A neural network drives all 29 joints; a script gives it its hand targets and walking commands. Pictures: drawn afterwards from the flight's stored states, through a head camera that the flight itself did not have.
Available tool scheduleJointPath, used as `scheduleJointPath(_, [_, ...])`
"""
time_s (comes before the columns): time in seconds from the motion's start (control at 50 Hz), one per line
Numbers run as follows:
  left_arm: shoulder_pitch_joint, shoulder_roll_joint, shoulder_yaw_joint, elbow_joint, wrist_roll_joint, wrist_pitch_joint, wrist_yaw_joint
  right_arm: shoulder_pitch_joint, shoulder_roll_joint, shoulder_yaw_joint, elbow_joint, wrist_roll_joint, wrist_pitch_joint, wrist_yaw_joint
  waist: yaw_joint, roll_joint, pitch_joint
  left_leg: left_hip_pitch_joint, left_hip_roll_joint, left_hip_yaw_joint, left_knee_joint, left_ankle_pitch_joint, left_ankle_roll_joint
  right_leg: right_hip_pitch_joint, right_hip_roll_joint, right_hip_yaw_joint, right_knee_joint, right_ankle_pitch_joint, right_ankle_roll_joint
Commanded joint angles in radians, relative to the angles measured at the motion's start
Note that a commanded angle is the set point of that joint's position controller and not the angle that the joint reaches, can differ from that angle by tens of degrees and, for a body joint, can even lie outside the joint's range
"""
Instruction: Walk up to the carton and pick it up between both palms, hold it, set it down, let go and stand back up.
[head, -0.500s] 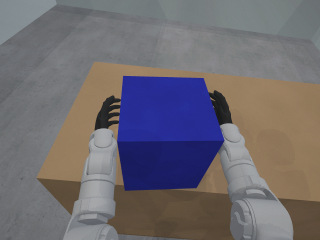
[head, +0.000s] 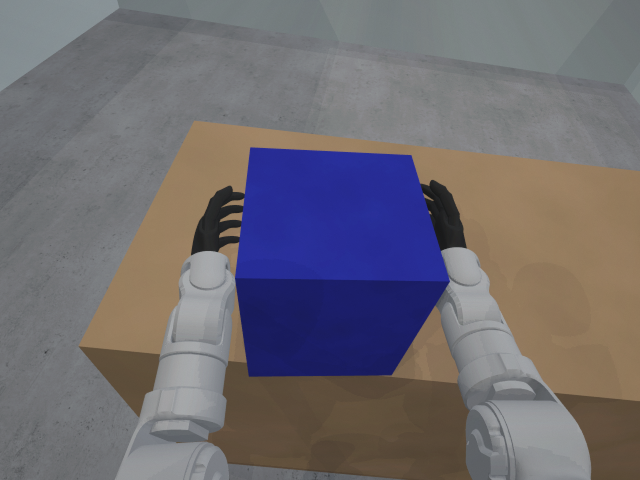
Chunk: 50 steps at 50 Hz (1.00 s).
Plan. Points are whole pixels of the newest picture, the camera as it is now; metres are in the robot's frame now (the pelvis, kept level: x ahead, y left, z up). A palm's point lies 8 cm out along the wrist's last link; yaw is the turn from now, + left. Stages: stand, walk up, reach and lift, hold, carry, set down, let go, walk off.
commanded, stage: reach and lift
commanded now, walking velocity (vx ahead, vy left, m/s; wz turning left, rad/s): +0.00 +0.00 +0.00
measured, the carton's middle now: (326, 270) +0.39 +0.02 +0.05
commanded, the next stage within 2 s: none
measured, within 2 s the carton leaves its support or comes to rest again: leaves its support in 0.04 s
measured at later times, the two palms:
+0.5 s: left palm (204, 216) +0.37 +0.17 +0.15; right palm (462, 216) +0.40 -0.13 +0.16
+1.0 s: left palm (191, 190) +0.37 +0.17 +0.19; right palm (472, 195) +0.39 -0.13 +0.21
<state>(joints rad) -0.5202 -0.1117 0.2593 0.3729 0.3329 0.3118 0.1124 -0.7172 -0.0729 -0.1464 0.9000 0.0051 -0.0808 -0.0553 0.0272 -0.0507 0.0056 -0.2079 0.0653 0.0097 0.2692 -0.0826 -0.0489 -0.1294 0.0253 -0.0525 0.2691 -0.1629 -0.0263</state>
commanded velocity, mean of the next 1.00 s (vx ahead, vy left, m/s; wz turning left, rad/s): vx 0.00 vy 0.00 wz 0.00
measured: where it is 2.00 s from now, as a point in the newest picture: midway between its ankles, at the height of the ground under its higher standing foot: outside the picture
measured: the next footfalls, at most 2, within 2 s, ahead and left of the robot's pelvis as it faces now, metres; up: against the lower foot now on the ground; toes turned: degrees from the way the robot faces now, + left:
none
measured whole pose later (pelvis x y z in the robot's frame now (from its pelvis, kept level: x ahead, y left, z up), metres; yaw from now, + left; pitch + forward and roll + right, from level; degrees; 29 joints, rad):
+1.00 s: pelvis +0.00 +0.02 +0.00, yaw +1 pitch -5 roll +0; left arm -0.65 -0.01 0.24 0.25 0.27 0.66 0.06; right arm -0.83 -0.10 -0.05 0.74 0.19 0.27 -0.16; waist -0.07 -0.06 -0.03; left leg -0.11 0.03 0.00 0.31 -0.11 -0.02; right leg -0.02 -0.01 -0.06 0.29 -0.19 0.01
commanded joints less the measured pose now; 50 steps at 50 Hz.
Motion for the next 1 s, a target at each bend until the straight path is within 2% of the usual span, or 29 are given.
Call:
scheduleJointPath(0.0, [-0.682, -0.574, -0.505, -0.186, -0.126, -0.07, -0.098, -0.616, 0.555, 0.347, -0.249, 0.03, -0.028, 0.095, -0.011, 0.05, -0.548, 0.295, -0.072, 0.042, 0.069, 0.276, 0.004, 0.056, 0.018, -0.047, 0.02, 0.361, 0.066])
scheduleJointPath(0.02, [-0.702, -0.569, -0.513, -0.182, -0.136, -0.065, -0.097, -0.628, 0.552, 0.351, -0.259, 0.034, -0.015, 0.093, -0.02, 0.044, -0.537, 0.288, -0.07, 0.036, 0.066, 0.242, 0.007, 0.048, 0.018, -0.045, 0.015, 0.328, 0.066])
scheduleJointPath(0.1, [-0.738, -0.56, -0.51, -0.158, -0.152, -0.026, -0.101, -0.656, 0.568, 0.357, -0.261, 0.046, 0.034, 0.089, -0.024, 0.033, -0.495, 0.265, -0.072, 0.033, 0.038, 0.12, 0.025, 0.024, 0.008, -0.04, -0.003, 0.207, 0.069])
scheduleJointPath(0.2, [-0.758, -0.546, -0.445, -0.091, -0.135, 0.031, -0.114, -0.649, 0.567, 0.293, -0.157, 0.038, 0.092, 0.095, -0.041, 0.032, -0.403, 0.256, -0.073, 0.039, -0.001, 0.02, 0.036, 0.006, 0.0, -0.038, -0.021, 0.075, 0.068])
scheduleJointPath(0.24, [-0.762, -0.542, -0.412, -0.08, -0.127, 0.048, -0.122, -0.659, 0.569, 0.276, -0.146, 0.04, 0.1, 0.094, -0.047, 0.024, -0.389, 0.257, -0.077, 0.042, -0.003, 0.037, 0.036, 0.026, 0.001, -0.036, -0.018, 0.096, 0.071])
scheduleJointPath(0.3, [-0.789, -0.544, -0.397, -0.094, -0.121, 0.061, -0.131, -0.682, 0.587, 0.264, -0.15, 0.052, 0.106, 0.093, -0.045, 0.048, -0.41, 0.269, -0.082, 0.044, 0.005, 0.07, 0.03, 0.043, 0.006, -0.035, -0.013, 0.116, 0.071])
scheduleJointPath(0.4, [-0.788, -0.555, -0.452, -0.17, -0.148, 0.082, -0.12, -0.723, 0.602, 0.335, -0.244, 0.108, 0.122, 0.085, -0.044, 0.08, -0.468, 0.329, -0.085, 0.024, 0.05, 0.212, 0.007, 0.066, 0.027, -0.043, 0.003, 0.226, 0.074])
scheduleJointPath(0.44, [-0.788, -0.547, -0.461, -0.203, -0.16, 0.102, -0.123, -0.714, 0.609, 0.365, -0.271, 0.128, 0.141, 0.076, -0.05, 0.064, -0.447, 0.342, -0.088, 0.021, 0.058, 0.235, 0.006, 0.077, 0.028, -0.041, 0.006, 0.259, 0.081])
scheduleJointPath(0.5, [-0.8, -0.521, -0.465, -0.209, -0.17, 0.135, -0.136, -0.711, 0.607, 0.383, -0.292, 0.15, 0.175, 0.057, -0.064, 0.048, -0.409, 0.329, -0.093, 0.022, 0.052, 0.19, 0.013, 0.077, 0.021, -0.036, -0.002, 0.232, 0.087])
scheduleJointPath(0.56, [-0.792, -0.511, -0.461, -0.223, -0.176, 0.164, -0.15, -0.709, 0.617, 0.397, -0.319, 0.166, 0.203, 0.04, -0.078, 0.026, -0.399, 0.322, -0.099, 0.021, 0.051, 0.19, 0.021, 0.1, 0.02, -0.029, 0.002, 0.266, 0.095])
scheduleJointPath(0.58, [-0.798, -0.511, -0.463, -0.229, -0.176, 0.171, -0.153, -0.709, 0.615, 0.399, -0.325, 0.172, 0.213, 0.037, -0.083, 0.035, -0.406, 0.326, -0.099, 0.019, 0.051, 0.188, 0.017, 0.096, 0.022, -0.031, 0.003, 0.261, 0.096])
scheduleJointPath(0.62, [-0.782, -0.505, -0.455, -0.225, -0.176, 0.188, -0.163, -0.731, 0.622, 0.416, -0.366, 0.188, 0.226, 0.027, -0.077, 0.025, -0.415, 0.324, -0.102, 0.018, 0.052, 0.195, 0.022, 0.117, 0.021, -0.025, 0.005, 0.282, 0.098])
scheduleJointPath(0.7, [-0.788, -0.502, -0.461, -0.238, -0.176, 0.213, -0.175, -0.714, 0.616, 0.409, -0.362, 0.201, 0.258, 0.012, -0.098, 0.055, -0.413, 0.324, -0.106, 0.013, 0.057, 0.203, 0.014, 0.125, 0.023, -0.024, 0.009, 0.3, 0.099])
scheduleJointPath(0.74, [-0.809, -0.502, -0.469, -0.289, -0.186, 0.22, -0.178, -0.724, 0.626, 0.431, -0.394, 0.225, 0.269, 0.006, -0.098, 0.055, -0.447, 0.338, -0.105, 0.01, 0.063, 0.235, 0.013, 0.142, 0.027, -0.024, 0.016, 0.325, 0.101])
scheduleJointPath(0.8, [-0.83, -0.498, -0.483, -0.3, -0.195, 0.232, -0.18, -0.742, 0.634, 0.442, -0.414, 0.239, 0.287, -0.001, -0.104, 0.07, -0.451, 0.335, -0.108, 0.005, 0.067, 0.233, 0.009, 0.135, 0.027, -0.024, 0.02, 0.323, 0.101])
scheduleJointPath(0.84, [-0.847, -0.488, -0.469, -0.283, -0.192, 0.24, -0.18, -0.776, 0.639, 0.446, -0.417, 0.248, 0.299, -0.005, -0.094, 0.054, -0.425, 0.326, -0.107, 0.011, 0.058, 0.201, 0.016, 0.13, 0.028, -0.022, 0.01, 0.28, 0.104])
scheduleJointPath(0.94, [-0.893, -0.473, -0.453, -0.276, -0.196, 0.263, -0.188, -0.81, 0.647, 0.438, -0.41, 0.263, 0.329, -0.013, -0.104, 0.049, -0.421, 0.316, -0.108, 0.012, 0.047, 0.166, 0.023, 0.119, 0.027, -0.017, 0.006, 0.232, 0.104])
scheduleJointPath(0.98, [-0.883, -0.472, -0.433, -0.233, -0.183, 0.277, -0.194, -0.812, 0.639, 0.416, -0.378, 0.263, 0.342, -0.013, -0.11, 0.053, -0.387, 0.309, -0.107, 0.01, 0.037, 0.138, 0.023, 0.1, 0.028, -0.018, -0.004, 0.185, 0.1])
